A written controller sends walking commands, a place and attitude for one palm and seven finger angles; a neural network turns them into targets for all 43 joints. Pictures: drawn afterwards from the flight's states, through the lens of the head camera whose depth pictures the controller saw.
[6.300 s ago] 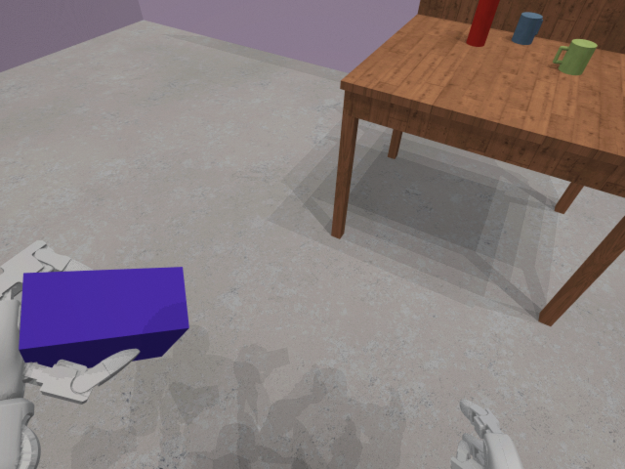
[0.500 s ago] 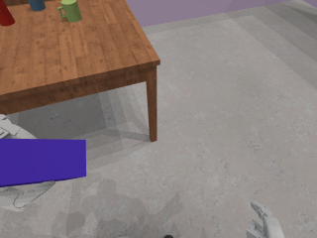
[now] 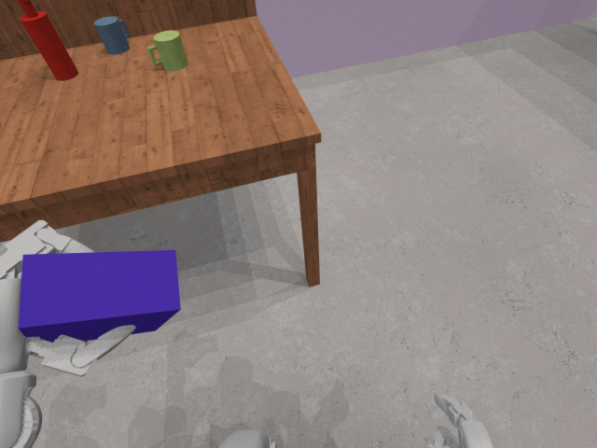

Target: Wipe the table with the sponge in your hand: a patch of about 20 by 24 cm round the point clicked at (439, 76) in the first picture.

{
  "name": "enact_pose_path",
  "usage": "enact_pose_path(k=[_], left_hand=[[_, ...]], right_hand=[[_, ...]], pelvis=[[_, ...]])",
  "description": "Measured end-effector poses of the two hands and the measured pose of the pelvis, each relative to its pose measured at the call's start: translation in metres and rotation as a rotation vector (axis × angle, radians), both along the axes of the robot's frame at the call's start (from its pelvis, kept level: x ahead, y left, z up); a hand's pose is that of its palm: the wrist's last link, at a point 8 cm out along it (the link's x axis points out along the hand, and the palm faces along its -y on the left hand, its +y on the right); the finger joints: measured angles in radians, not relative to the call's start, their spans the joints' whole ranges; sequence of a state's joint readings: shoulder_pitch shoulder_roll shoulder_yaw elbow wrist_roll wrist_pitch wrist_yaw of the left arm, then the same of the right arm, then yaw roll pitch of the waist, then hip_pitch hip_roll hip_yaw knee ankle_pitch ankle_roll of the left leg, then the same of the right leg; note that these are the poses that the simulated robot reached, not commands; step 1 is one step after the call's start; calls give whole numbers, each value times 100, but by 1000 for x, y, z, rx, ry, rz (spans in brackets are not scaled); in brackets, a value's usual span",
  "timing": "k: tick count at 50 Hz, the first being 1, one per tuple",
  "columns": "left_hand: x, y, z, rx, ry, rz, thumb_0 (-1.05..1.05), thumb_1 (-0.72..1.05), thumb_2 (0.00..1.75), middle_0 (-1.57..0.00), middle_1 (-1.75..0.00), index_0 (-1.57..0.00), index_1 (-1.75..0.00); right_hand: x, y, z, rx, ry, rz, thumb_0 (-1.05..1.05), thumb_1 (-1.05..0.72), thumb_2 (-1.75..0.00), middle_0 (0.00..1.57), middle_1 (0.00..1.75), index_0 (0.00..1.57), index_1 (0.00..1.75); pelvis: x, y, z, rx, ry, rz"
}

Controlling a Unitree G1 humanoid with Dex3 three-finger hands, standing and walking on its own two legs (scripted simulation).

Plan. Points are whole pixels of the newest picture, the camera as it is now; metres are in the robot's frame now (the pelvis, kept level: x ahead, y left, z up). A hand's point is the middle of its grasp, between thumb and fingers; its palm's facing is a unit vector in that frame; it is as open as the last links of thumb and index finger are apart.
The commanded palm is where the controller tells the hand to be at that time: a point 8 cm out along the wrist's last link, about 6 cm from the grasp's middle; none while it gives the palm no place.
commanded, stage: take the last steps up to it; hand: left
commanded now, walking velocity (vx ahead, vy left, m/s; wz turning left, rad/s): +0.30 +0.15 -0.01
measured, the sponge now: (124, 298) +0.24 +0.19 +0.15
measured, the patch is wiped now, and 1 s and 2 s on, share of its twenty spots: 0.00 0.00 0.00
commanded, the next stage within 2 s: come to a stop and stand still in 1.00 s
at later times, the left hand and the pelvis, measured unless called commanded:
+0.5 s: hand (60, 204) +0.34 +0.29 +0.18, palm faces +0.36 -0.83 -0.42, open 9.9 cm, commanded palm +0.28 +0.35 +0.18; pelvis +0.11 +0.07 +0.00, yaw -1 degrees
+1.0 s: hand (105, 144) +0.45 +0.29 +0.18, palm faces +0.30 -0.79 -0.54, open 9.9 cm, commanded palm +0.39 +0.35 +0.18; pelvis +0.23 +0.07 +0.01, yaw +0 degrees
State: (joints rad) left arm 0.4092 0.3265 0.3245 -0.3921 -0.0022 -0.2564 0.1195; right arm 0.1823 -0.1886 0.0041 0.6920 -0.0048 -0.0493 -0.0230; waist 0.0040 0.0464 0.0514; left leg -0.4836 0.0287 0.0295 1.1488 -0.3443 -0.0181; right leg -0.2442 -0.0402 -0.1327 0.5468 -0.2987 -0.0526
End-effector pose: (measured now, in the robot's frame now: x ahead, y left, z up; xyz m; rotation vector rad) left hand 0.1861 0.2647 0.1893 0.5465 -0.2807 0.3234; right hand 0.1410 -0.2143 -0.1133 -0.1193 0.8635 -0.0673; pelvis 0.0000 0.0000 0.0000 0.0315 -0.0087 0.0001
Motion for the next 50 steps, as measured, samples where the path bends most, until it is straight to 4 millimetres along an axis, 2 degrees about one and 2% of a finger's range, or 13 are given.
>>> enact_pose_path(k=[6, 11, 16, 20, 25, 30, 33, 36, 38, 40, 43, 47, 50], left_hand=[[15, 8, 6, 76, 94, -21, 0, -47, 99, -76, -135, -77, -135], [33, 28, 13, 81, 47, -5, 0, -47, 99, -76, -135, -77, -135], [62, 62, 1, 39, -43, 8, 0, -47, 99, -76, -135, -77, -135], [92, 77, -9, -18, -63, 9, 0, -47, 99, -76, -135, -77, -135], [114, 71, 9, -9, -86, -55, 0, -47, 99, -76, -135, -77, -135], [130, 66, 28, 78, -70, -72, 0, -47, 99, -76, -135, -77, -135], [145, 71, 25, 109, -21, -20, 0, -47, 99, -76, -135, -77, -135], [160, 74, 9, 107, 14, 41, 0, -47, 99, -76, -135, -77, -135], [171, 74, -3, 55, 29, 68, 0, -47, 99, -76, -135, -77, -135], [181, 72, -13, 0, 45, 76, 0, -47, 99, -76, -135, -77, -135], [196, 64, -14, -17, 65, 42, 0, -47, 99, -76, -135, -77, -135], [218, 57, 0, 30, 50, -46, 0, -47, 99, -76, -135, -77, -135], [231, 64, 15, 86, 24, -81, 0, -47, 99, -76, -135, -77, -135]], right_hand=[[11, -27, 17, -84, 35, -46, 1, -91, -90, 20, 29, 20, 30], [34, -29, 24, -154, 34, -53, 1, -91, -90, 20, 29, 20, 30], [71, -5, 26, -187, -37, -87, 1, -91, -90, 20, 29, 20, 30], [99, 31, 30, -128, -102, -89, 1, -91, -90, 20, 29, 20, 30], [124, 73, 33, -33, -137, -51, 1, -91, -90, 20, 29, 20, 30], [142, 90, 21, 22, -98, -24, 1, -90, -90, 20, 30, 20, 30], [154, 87, 7, 38, -58, -19, 1, -90, -90, 20, 30, 21, 30], [170, 75, -12, 33, -27, -9, 1, -90, -90, 21, 30, 21, 30], [180, 63, -18, 8, 5, 4, 1, -90, -90, 20, 30, 21, 30], [190, 52, -13, -21, 17, 9, 1, -90, -90, 20, 30, 20, 30], [206, 36, 1, -66, 8, -5, 1, -91, -90, 20, 29, 20, 30], [226, 25, 21, -121, -14, -28, 1, -91, -90, 20, 29, 20, 30], [240, 25, 30, -149, -30, -47, 1, -91, -90, 20, 29, 20, 30]], pelvis=[[20, 6, 11, 23, 32, 3], [43, 24, 9, 20, 35, 2], [74, 52, -7, 1, 23, -15], [87, 63, -8, -6, 8, -16], [109, 70, 0, -20, 27, -23], [136, 72, 3, -23, 40, -23], [156, 68, -1, -20, 38, -19], [173, 61, -12, -26, 28, 4], [179, 59, -14, -23, 16, 9], [186, 58, -10, -8, 7, 2], [197, 59, -3, 5, 13, -2], [212, 63, 5, 19, 27, 3], [225, 73, 7, 23, 34, 0]])
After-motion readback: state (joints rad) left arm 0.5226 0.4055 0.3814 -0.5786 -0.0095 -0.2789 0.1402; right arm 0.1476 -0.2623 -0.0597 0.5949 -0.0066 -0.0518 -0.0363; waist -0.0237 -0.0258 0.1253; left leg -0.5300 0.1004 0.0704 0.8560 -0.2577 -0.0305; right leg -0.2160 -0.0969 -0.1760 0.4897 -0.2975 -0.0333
